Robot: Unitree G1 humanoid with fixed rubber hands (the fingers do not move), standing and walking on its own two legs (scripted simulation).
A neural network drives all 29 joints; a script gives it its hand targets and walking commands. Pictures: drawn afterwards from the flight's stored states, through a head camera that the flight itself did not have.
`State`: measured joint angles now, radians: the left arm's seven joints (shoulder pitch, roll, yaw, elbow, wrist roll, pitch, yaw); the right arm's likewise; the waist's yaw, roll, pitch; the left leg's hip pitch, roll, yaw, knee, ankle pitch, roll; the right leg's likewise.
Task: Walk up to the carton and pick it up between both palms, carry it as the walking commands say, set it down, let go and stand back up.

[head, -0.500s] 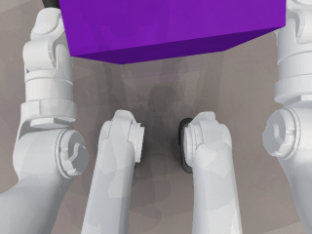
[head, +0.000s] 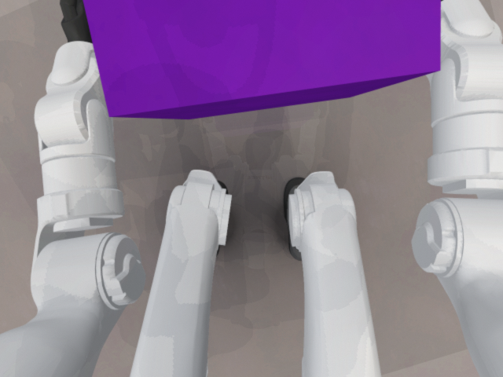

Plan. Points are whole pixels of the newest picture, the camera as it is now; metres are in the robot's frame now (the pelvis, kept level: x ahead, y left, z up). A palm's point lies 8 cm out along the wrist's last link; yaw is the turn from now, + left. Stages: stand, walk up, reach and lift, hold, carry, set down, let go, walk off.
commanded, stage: reach and lift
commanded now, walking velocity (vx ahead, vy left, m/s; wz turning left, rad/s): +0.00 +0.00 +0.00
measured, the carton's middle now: (258, 27) +0.54 +0.00 -0.16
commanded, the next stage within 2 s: none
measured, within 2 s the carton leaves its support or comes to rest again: neither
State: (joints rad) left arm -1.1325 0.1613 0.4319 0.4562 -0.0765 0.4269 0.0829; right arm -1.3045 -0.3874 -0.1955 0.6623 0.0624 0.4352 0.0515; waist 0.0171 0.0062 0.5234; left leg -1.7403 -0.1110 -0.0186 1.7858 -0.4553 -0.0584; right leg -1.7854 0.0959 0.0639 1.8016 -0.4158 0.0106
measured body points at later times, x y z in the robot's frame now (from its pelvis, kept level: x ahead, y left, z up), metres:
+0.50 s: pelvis +0.05 +0.00 +0.07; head +0.29 -0.01 +0.45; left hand +0.51 +0.20 +0.01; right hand +0.54 -0.19 +0.01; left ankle +0.16 +0.12 -0.45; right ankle +0.17 -0.11 -0.45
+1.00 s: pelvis +0.11 -0.01 +0.16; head +0.29 -0.03 +0.57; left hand +0.49 +0.20 +0.10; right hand +0.53 -0.18 +0.09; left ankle +0.16 +0.13 -0.45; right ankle +0.17 -0.11 -0.45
